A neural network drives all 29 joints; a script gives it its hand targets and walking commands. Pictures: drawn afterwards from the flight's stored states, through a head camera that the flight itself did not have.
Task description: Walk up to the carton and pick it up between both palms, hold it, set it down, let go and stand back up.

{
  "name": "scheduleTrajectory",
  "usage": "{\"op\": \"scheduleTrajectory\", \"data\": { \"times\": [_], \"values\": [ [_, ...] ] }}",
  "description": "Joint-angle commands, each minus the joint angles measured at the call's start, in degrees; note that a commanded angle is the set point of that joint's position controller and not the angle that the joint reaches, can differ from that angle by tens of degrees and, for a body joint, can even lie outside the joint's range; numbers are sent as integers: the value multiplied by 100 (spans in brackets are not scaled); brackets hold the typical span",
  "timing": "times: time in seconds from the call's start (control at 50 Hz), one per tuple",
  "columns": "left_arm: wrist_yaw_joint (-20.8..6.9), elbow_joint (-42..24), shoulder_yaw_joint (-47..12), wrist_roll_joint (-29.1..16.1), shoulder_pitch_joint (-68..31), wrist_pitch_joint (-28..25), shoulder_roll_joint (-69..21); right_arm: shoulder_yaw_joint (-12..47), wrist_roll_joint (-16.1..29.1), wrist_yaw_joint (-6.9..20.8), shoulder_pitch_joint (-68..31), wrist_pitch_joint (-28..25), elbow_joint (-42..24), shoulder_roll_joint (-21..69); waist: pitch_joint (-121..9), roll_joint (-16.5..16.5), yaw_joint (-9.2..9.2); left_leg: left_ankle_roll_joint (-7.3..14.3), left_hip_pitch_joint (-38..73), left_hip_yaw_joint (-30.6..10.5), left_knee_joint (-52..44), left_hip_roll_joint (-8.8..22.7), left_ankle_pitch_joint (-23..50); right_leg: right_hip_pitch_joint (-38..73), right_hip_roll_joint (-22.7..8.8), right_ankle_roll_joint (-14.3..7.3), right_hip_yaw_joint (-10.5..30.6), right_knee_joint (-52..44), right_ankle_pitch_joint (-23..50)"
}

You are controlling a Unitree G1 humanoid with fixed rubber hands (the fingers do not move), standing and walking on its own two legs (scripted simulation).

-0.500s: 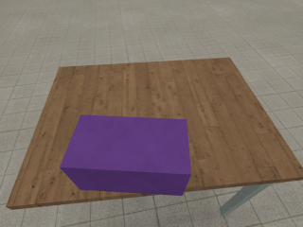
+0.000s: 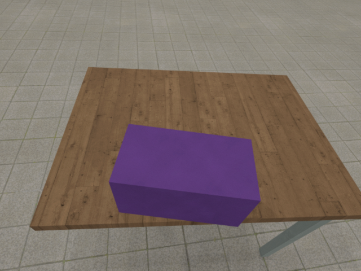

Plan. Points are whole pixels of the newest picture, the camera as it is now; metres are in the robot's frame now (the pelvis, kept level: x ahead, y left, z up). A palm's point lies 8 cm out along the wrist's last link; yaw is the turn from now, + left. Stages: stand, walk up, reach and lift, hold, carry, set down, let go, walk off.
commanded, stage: walk up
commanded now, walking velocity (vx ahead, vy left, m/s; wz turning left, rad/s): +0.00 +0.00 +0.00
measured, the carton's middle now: (184, 176) +0.34 +0.02 -0.01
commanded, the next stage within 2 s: stand in 0.34 s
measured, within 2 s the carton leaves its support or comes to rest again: neither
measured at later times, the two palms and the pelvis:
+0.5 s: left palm out of the picture -0.04 +0.21 -0.15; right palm out of the picture -0.01 -0.20 -0.14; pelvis +0.00 +0.01 +0.01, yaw +1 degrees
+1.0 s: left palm out of the picture +0.11 +0.21 -0.10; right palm out of the picture +0.11 -0.22 -0.10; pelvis -0.04 -0.01 -0.01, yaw -1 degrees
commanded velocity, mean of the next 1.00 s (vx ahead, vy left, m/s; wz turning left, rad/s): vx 0.00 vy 0.00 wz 0.00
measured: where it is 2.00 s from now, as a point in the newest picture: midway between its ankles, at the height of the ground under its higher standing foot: outside the picture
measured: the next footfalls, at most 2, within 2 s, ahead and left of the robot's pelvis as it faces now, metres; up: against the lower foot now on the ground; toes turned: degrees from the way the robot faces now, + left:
right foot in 0.16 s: +0.00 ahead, -0.11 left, +0.00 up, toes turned +0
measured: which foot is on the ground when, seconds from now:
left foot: down 0.00-1.00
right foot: up 0.00-0.14, down 0.16-1.00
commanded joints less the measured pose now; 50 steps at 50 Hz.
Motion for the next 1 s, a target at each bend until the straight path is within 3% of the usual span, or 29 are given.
{"op": "scheduleTrajectory", "data": {
  "times": [0.0,0.04,0.08,0.12,0.14,0.16,0.18,0.2,0.28,0.32,0.34,0.52,0.54,0.56,0.6,0.62,0.68,0.7,0.72,0.78,0.84,0.86,0.9,0.94,0.98],
  "values": [
    [-32,122,2,-35,603,-123,119,-122,-31,-31,-10,-178,-259,-822,-41,1043,-36,428,127,-1367,-1527,1396,899,20,-39,20,57,-108,132],
    [15,161,-25,-77,519,-164,114,-111,-29,-37,83,-200,-143,-770,-66,1175,-86,456,398,-1307,-1401,1372,1088,57,-65,92,-1,-709,85],
    [63,201,-61,-71,497,-179,53,-129,-28,-30,214,-183,-83,-793,-57,931,-187,488,468,-1530,-1371,1406,879,263,-39,113,-189,-1437,149],
    [106,363,-125,-63,805,-227,-39,-169,31,-39,176,-147,-21,-810,-46,835,-49,395,190,-1608,-1354,1408,411,828,-167,45,-105,-2575,1134],
    [105,426,-150,-36,920,-292,-45,-146,57,-20,204,-143,3,-688,-6,766,-42,194,-61,-1488,-1288,1204,414,1175,-325,-15,132,-2748,1751],
    [88,487,-159,-28,842,-354,51,-136,103,-3,128,-129,39,-540,61,428,-125,93,-117,-1242,-1361,956,79,1037,-476,-50,294,-2786,1842],
    [56,542,-174,-41,554,-383,95,-96,133,12,177,-124,99,-429,393,-135,-244,50,31,-987,-1332,754,141,562,-431,-65,279,-2799,1704],
    [34,547,-202,-76,521,-421,-50,-103,81,6,226,-141,204,-513,290,-205,-238,45,297,-946,-1218,735,328,501,-438,-47,263,-2883,1672],
    [78,675,-238,-108,720,-485,-126,-109,34,34,331,-209,407,-508,243,-84,-213,30,653,-891,-1014,699,891,513,-413,-55,221,-3003,1872],
    [96,714,-254,-124,788,-503,-123,-115,32,38,356,-214,462,-494,122,230,-226,18,612,-881,-1026,722,758,584,-455,-92,206,-2991,1788],
    [95,675,-257,-97,735,-507,-59,-111,24,30,426,-219,499,-500,164,311,-275,-1,630,-843,-999,722,1098,600,-488,-91,203,-2918,1980],
    [101,773,-276,-141,840,-450,-177,-93,-2,-19,688,-211,699,-335,212,418,-218,-14,477,-921,-997,717,961,652,-459,-91,121,-2839,1804],
    [-69,-1591,-171,-585,-4962,554,1376,-795,-551,244,-5037,-45,-1262,-807,-713,172,-454,-486,-1519,-818,114,767,195,-637,-63,-194,-431,-1354,465],
    [70,-1237,-331,-806,-3793,1367,1057,-1003,-547,431,-3869,677,-954,-743,-675,177,-573,-544,-1700,-593,422,682,-1418,-418,-94,-245,-403,-1000,-175],
    [170,-2336,-436,-1083,-3371,2477,710,-792,-176,588,-3160,1564,-1914,-885,-1838,528,-345,-694,-1480,-524,824,610,-1305,-451,-209,-353,-289,-421,386],
    [200,-2689,-433,-1089,-3232,2908,597,-562,127,659,-2781,1830,-2062,-843,-2211,781,-293,-765,-1084,-584,1053,655,-888,-810,-223,-334,-341,-178,773],
    [-40,-3075,-201,-740,-2152,3987,-13,238,908,690,-1922,2234,-1502,-821,-2575,1379,-420,-892,882,-984,1803,921,3662,-2402,190,-218,-731,173,1886],
    [-206,-3116,-139,-549,-1633,4256,-193,434,1195,642,-1580,2314,-1288,-984,-2537,1482,-438,-934,1437,-1144,1798,1000,4445,-2458,298,-270,-736,-59,1756],
    [-377,-3233,-26,-363,-1086,4483,-200,555,1405,559,-1314,2356,-1288,-1190,-2450,1389,-413,-944,1859,-1186,1607,1014,4465,-2177,380,-317,-703,-435,1722],
    [-778,-4122,203,217,28,4986,-88,450,1437,228,-996,2312,-1942,-1674,-940,674,-462,-945,1693,-868,772,777,3317,-1108,585,-295,-828,-1526,1647],
    [-859,-4940,501,627,-195,4917,350,379,1217,-8,-1159,2276,-2832,-1506,179,194,-388,-781,1267,-377,387,376,1527,-1119,455,-174,-798,-2128,1522],
    [-843,-5065,579,647,-381,4763,454,357,1178,-14,-1238,2267,-3113,-1380,289,184,-357,-764,1125,-268,279,359,999,-1144,425,-157,-809,-2235,1313],
    [-743,-5365,650,578,-993,4287,773,319,1031,94,-1314,2164,-3670,-968,72,501,-245,-676,908,-112,294,376,367,-1269,268,-137,-659,-2344,994],
    [-634,-5296,696,340,-1523,3689,1036,218,831,233,-1443,1911,-4191,-699,-438,591,-116,-584,760,-92,401,488,4,-1468,41,-131,-447,-2315,818],
    [-575,-5114,653,49,-1924,3136,1136,90,640,301,-1380,1716,-4435,-508,-939,672,-168,-504,558,-111,590,597,-332,-1633,-111,-136,-328,-2110,757]
  ]
}}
